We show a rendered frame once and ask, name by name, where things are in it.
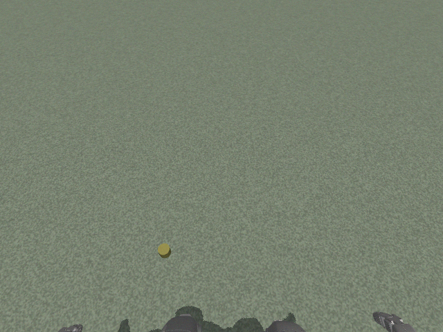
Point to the tin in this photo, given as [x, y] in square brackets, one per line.
[164, 250]

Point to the right robot hand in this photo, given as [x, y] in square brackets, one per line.
[392, 323]

